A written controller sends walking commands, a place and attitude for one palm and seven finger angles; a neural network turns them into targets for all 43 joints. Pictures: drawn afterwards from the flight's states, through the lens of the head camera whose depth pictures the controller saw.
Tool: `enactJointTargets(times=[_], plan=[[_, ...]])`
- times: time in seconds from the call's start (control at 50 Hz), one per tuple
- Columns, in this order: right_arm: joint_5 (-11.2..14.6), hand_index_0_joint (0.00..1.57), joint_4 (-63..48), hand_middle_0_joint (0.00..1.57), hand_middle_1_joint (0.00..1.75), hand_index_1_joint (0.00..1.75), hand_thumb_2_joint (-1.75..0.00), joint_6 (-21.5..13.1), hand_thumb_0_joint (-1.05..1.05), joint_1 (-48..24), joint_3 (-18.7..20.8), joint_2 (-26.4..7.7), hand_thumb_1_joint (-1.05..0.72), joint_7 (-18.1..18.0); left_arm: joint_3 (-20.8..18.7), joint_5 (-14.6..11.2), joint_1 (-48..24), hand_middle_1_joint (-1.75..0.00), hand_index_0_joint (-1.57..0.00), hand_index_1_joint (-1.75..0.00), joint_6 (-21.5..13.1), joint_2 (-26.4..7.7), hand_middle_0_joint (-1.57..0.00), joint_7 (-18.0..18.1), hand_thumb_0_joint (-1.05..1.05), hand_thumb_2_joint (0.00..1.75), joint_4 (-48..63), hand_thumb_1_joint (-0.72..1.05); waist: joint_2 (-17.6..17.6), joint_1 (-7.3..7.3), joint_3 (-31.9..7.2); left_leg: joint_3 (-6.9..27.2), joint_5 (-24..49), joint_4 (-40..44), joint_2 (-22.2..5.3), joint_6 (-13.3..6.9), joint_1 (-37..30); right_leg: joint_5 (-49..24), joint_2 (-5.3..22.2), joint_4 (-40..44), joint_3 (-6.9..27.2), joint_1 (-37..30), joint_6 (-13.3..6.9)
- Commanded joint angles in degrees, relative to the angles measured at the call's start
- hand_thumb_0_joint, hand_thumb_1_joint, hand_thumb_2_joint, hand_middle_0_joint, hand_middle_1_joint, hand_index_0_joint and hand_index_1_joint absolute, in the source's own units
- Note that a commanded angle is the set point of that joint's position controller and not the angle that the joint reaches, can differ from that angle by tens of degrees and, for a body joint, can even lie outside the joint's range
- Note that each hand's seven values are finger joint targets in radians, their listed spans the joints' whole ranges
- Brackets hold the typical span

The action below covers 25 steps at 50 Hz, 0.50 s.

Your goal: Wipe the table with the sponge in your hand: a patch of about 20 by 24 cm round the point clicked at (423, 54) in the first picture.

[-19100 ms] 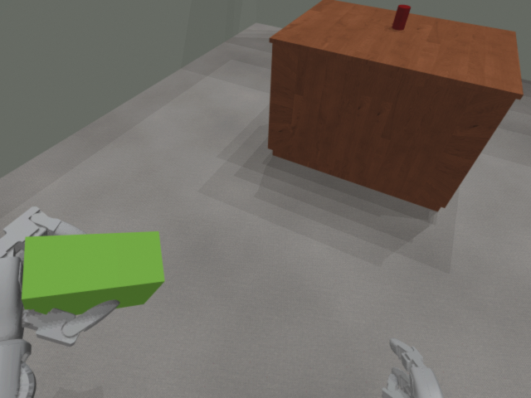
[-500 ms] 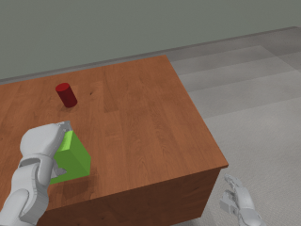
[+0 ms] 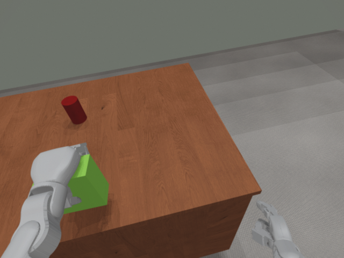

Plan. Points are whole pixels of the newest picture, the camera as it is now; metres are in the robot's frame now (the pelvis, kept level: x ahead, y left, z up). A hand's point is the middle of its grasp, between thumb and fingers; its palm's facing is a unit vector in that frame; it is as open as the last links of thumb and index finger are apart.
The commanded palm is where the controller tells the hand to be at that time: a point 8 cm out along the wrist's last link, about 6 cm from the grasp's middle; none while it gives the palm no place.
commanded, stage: move the sponge above the wiping area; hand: left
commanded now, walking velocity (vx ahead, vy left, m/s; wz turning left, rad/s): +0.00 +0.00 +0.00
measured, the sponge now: (79, 190) +0.23 +0.28 +0.03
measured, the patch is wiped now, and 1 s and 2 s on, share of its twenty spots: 0.00 0.00 0.00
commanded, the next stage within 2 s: lower the sponge onto the table in 1.20 s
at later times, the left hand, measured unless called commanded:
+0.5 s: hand (76, 174) +0.25 +0.28 +0.07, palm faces -0.03 -0.08 -1.00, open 10.1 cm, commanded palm +0.23 +0.28 +0.13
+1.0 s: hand (80, 172) +0.26 +0.27 +0.07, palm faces +0.01 -0.07 -1.00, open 10.1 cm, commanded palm +0.23 +0.27 +0.13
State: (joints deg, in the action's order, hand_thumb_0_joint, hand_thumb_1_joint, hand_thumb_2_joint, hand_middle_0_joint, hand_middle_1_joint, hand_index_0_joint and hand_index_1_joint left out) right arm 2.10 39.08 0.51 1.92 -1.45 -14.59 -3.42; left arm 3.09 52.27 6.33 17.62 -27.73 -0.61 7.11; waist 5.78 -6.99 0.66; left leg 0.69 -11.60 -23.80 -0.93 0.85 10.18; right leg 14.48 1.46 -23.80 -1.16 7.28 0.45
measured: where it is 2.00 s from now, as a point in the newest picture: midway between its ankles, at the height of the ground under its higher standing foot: outside the picture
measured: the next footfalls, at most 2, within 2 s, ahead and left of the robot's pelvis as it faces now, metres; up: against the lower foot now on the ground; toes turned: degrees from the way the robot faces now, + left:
none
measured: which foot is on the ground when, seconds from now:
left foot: down 0.00-1.00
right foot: down 0.00-1.00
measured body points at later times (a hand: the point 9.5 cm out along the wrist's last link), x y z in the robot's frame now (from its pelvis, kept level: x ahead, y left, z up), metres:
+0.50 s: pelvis +0.00 +0.00 +0.00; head +0.00 -0.04 +0.45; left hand +0.25 +0.28 +0.12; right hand +0.23 -0.21 -0.09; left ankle +0.01 +0.13 -0.74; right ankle -0.02 -0.13 -0.74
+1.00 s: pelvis +0.00 +0.00 +0.00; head +0.00 -0.04 +0.45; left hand +0.25 +0.27 +0.13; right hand +0.24 -0.21 -0.09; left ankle +0.01 +0.13 -0.74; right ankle -0.02 -0.13 -0.74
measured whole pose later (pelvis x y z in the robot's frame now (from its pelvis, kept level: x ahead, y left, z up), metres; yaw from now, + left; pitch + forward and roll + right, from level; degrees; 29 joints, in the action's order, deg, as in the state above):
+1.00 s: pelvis +0.00 +0.00 +0.00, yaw +0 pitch -1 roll +0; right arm 2.7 39.8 0.9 2.1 -0.7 -14.3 -2.8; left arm 5.2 54.2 2.5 19.5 -25.1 3.3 0.9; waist 5.6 -6.2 -0.6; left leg 0.8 -12.1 -24.4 -1.1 1.2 11.2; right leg 15.3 1.2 -25.0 -1.1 8.5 0.2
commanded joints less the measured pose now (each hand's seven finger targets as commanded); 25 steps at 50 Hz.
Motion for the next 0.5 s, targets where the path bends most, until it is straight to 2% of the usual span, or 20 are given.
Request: enactJointTargets(times=[0.0,0.04,0.06,0.08,0.1,0.12,0.16,0.18,0.2,0.24,0.26,0.28,0.3,0.32,0.34,0.38,0.4,0.44,0.46,0.48], plan=[[-0.3,0.20,-10.1,0.20,0.30,0.30,-0.90,-3.0,0.00,-11.0,2.0,-5.1,-0.90,-0.6,-8.6,1.7,-13.9,-1.60,-1.20,-1.60,-0.1,-12.4,-1.20,3.5,0.00,1.30,12.1,0.10,-1.7,-0.13,-12.4,1.0,14.5,1.5,2.3,-2.7,-6.8,-12.1,-2.1,3.2,1.7,-0.5,-4.2],[-0.3,0.20,-9.2,0.20,0.30,0.30,-0.90,-3.0,0.00,-10.5,2.5,-5.9,-0.90,-0.6,-10.6,1.8,-13.8,-1.60,-1.20,-1.60,-0.1,-14.6,-1.20,3.7,0.00,1.30,9.7,0.10,-3.3,-0.24,-12.1,1.4,14.9,1.2,2.4,-2.4,-6.8,-13.1,-2.1,3.4,2.6,0.1,-4.1],[-0.2,0.20,-9.6,0.20,0.30,0.30,-0.90,-2.8,0.00,-10.7,2.5,-5.6,-0.90,-0.6,-8.9,1.5,-13.8,-1.60,-1.20,-1.60,-0.1,-12.8,-1.20,3.7,0.00,1.30,9.8,0.10,-2.4,0.12,-12.0,1.2,14.0,1.6,2.3,-2.4,-6.5,-12.5,-1.8,3.5,2.3,0.0,-3.8],[0.0,0.20,-9.4,0.20,0.30,0.30,-0.90,-2.9,0.00,-12.2,2.1,-5.5,-0.90,-0.7,-10.1,1.5,-14.9,-1.60,-1.20,-1.60,0.1,-14.0,-1.20,3.9,0.00,1.30,10.5,0.10,-1.1,-0.08,-11.5,1.4,13.2,1.8,2.5,-2.4,-7.0,-11.2,-2.5,3.8,3.6,0.2,-4.5],[-0.1,0.20,-9.6,0.20,0.30,0.30,-0.90,-3.0,0.00,-11.3,2.0,-5.5,-0.90,-0.6,-8.1,2.0,-16.0,-1.60,-1.20,-1.60,0.2,-12.3,-1.20,3.6,0.00,1.30,9.7,0.10,-1.7,0.07,-12.1,1.1,13.3,1.6,2.5,-2.5,-6.6,-11.0,-2.2,3.6,1.7,0.5,-4.1],[0.1,0.20,-9.7,0.20,0.30,0.30,-0.90,-3.3,0.00,-10.9,2.2,-5.2,-0.90,-0.5,-6.8,1.4,-14.9,-1.60,-1.20,-1.60,-0.1,-10.8,-1.20,3.6,0.00,1.30,9.7,0.10,-1.9,0.54,-11.5,1.1,13.6,1.6,2.3,-2.6,-6.5,-11.5,-2.0,3.5,1.9,0.5,-4.0],[-0.1,0.20,-9.1,0.20,0.30,0.30,-0.90,-2.8,0.00,-10.7,2.5,-5.9,-0.90,-0.6,-8.8,1.9,-14.4,-1.60,-1.20,-1.60,0.2,-13.3,-1.20,3.5,0.00,1.30,8.0,0.10,-3.3,0.03,-11.7,1.3,14.0,1.4,2.6,-2.4,-6.2,-12.6,-1.9,3.5,2.3,0.2,-3.9],[-0.1,0.20,-9.4,0.20,0.30,0.30,-0.90,-3.0,0.00,-12.4,2.0,-5.8,-0.90,-0.6,-9.6,1.9,-15.9,-1.60,-1.20,-1.60,0.2,-14.1,-1.20,3.5,0.00,1.30,9.2,0.10,-1.9,-0.18,-11.4,1.6,13.0,1.7,2.7,-2.4,-6.7,-11.3,-2.5,3.8,3.6,0.4,-4.5],[0.0,0.20,-9.8,0.20,0.30,0.30,-0.90,-3.1,0.00,-10.9,2.3,-5.4,-0.90,-0.7,-6.9,1.6,-15.1,-1.60,-1.20,-1.60,0.0,-11.1,-1.20,3.4,0.00,1.30,9.3,0.10,-1.4,0.43,-12.1,0.7,12.9,1.4,2.5,-2.8,-6.4,-11.3,-2.1,3.4,1.6,0.1,-4.1],[-0.1,0.20,-9.0,0.20,0.30,0.30,-0.90,-3.0,0.00,-10.5,2.4,-5.8,-0.90,-0.8,-7.9,2.2,-16.4,-1.60,-1.20,-1.60,-0.3,-12.8,-1.20,3.4,0.00,1.30,6.9,0.10,-3.0,0.37,-11.5,1.3,12.7,1.6,2.6,-2.5,-6.1,-10.9,-2.1,3.7,2.0,1.0,-4.0],[0.0,0.20,-9.1,0.20,0.30,0.30,-0.90,-3.0,0.00,-10.3,2.6,-5.8,-0.90,-0.8,-7.3,2.2,-16.9,-1.60,-1.20,-1.60,-0.6,-12.0,-1.20,3.5,0.00,1.30,7.0,0.10,-3.2,0.67,-11.3,1.0,12.5,1.4,2.5,-2.5,-6.0,-11.1,-2.0,3.6,2.2,1.1,-3.9],[0.1,0.20,-9.4,0.20,0.30,0.30,-0.90,-3.2,0.00,-11.7,2.4,-5.6,-0.90,-0.8,-8.5,2.0,-16.8,-1.60,-1.20,-1.60,-0.6,-12.8,-1.20,3.7,0.00,1.30,8.1,0.10,-1.9,0.19,-11.0,1.3,11.9,1.7,2.6,-2.6,-6.5,-10.1,-2.5,4.0,3.3,1.1,-4.4],[-0.1,0.20,-9.2,0.20,0.30,0.30,-0.90,-3.3,0.00,-10.8,2.2,-5.6,-0.90,-0.9,-7.3,2.5,-18.8,-1.60,-1.20,-1.60,-0.8,-12.1,-1.20,3.8,0.00,1.30,7.6,0.10,-1.8,0.39,-12.8,0.8,12.2,1.5,2.7,-2.7,-6.5,-10.3,-2.2,3.6,1.4,0.8,-4.1],[0.1,0.20,-9.0,0.20,0.30,0.30,-0.90,-3.4,0.00,-10.3,2.5,-5.5,-0.90,-1.0,-7.2,2.5,-18.2,-1.60,-1.20,-1.60,-1.1,-11.9,-1.20,4.1,0.00,1.30,6.6,0.10,-2.3,0.68,-12.0,1.1,12.4,1.5,2.4,-2.6,-6.3,-10.1,-2.2,3.6,1.7,1.2,-4.0],[-0.1,0.20,-8.7,0.20,0.30,0.30,-0.90,-3.4,0.00,-10.0,2.7,-5.7,-0.90,-1.0,-7.2,2.9,-18.8,-1.60,-1.20,-1.60,-1.2,-11.8,-1.20,4.2,0.00,1.30,5.8,0.10,-3.2,0.44,-12.9,1.0,13.0,1.2,2.5,-2.6,-6.7,-11.3,-2.2,3.4,1.8,1.3,-4.0],[-0.1,0.20,-8.6,0.20,0.30,0.30,-0.90,-3.2,0.00,-11.3,2.6,-6.1,-0.90,-1.1,-10.9,2.8,-18.6,-1.60,-1.20,-1.60,-1.1,-15.4,-1.20,4.9,0.00,1.30,5.7,0.10,-2.0,-0.27,-12.8,1.2,12.4,1.5,2.8,-2.5,-6.8,-10.8,-2.5,3.7,3.5,0.5,-4.5],[0.0,0.20,-9.1,0.20,0.30,0.30,-0.90,-3.3,0.00,-10.4,2.5,-5.6,-0.90,-1.2,-8.0,2.6,-19.0,-1.60,-1.20,-1.60,-1.1,-12.3,-1.20,4.9,0.00,1.30,5.5,0.10,-2.5,0.28,-13.4,0.6,12.5,1.3,2.7,-2.8,-6.2,-11.1,-2.1,3.4,1.5,0.2,-4.0],[0.1,0.20,-8.3,0.20,0.30,0.30,-0.90,-3.2,0.00,-10.0,2.9,-6.0,-0.90,-1.1,-8.8,2.8,-18.8,-1.60,-1.20,-1.60,-1.0,-13.1,-1.20,5.2,0.00,1.30,2.9,0.10,-2.8,0.44,-12.3,0.7,12.5,1.1,2.6,-2.5,-5.9,-11.2,-2.1,3.5,2.0,1.2,-4.0],[0.1,0.20,-8.4,0.20,0.30,0.30,-0.90,-3.1,0.00,-10.2,2.9,-6.0,-0.90,-1.1,-8.2,2.8,-19.2,-1.60,-1.20,-1.60,-0.9,-12.6,-1.20,5.1,0.00,1.30,3.2,0.10,-2.7,0.27,-13.0,0.7,12.9,1.0,2.8,-2.6,-6.1,-12.0,-2.0,3.3,1.9,0.9,-3.9],[0.2,0.20,-8.5,0.20,0.30,0.30,-0.90,-3.2,0.00,-11.1,2.7,-6.1,-0.90,-1.1,-10.2,2.6,-19.1,-1.60,-1.20,-1.60,-0.7,-14.5,-1.20,5.3,0.00,1.30,3.7,0.10,-2.4,-0.14,-12.9,1.2,12.5,1.3,2.9,-2.5,-6.2,-11.0,-2.5,3.4,3.0,0.5,-4.4]])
